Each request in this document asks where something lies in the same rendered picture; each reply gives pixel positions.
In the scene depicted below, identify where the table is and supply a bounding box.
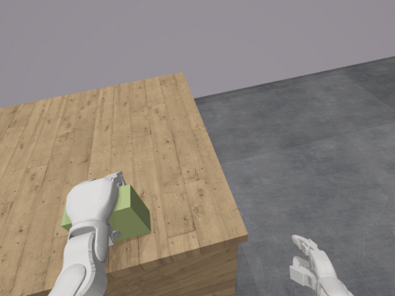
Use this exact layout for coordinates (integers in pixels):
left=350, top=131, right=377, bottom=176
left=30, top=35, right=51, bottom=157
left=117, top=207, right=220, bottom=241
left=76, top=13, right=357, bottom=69
left=0, top=72, right=248, bottom=296

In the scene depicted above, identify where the sponge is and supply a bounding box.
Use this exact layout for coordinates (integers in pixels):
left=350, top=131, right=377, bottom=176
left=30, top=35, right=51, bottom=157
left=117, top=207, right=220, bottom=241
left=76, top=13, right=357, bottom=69
left=61, top=184, right=151, bottom=242

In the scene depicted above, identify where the robot right hand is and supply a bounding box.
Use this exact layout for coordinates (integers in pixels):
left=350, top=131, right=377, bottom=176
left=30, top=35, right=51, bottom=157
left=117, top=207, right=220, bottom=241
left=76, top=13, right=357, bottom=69
left=289, top=235, right=338, bottom=294

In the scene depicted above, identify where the right robot forearm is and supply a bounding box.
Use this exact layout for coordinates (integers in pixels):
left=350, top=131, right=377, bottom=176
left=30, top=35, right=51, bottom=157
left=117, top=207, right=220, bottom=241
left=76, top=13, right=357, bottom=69
left=316, top=276, right=354, bottom=296

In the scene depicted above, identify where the left robot forearm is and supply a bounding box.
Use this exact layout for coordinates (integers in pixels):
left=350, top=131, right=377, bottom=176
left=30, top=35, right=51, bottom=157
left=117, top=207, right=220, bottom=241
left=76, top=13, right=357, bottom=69
left=48, top=220, right=109, bottom=296

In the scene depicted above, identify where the robot left hand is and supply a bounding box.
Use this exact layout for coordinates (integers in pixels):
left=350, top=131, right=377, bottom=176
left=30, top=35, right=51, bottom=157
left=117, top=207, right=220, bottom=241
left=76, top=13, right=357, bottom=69
left=66, top=171, right=127, bottom=246

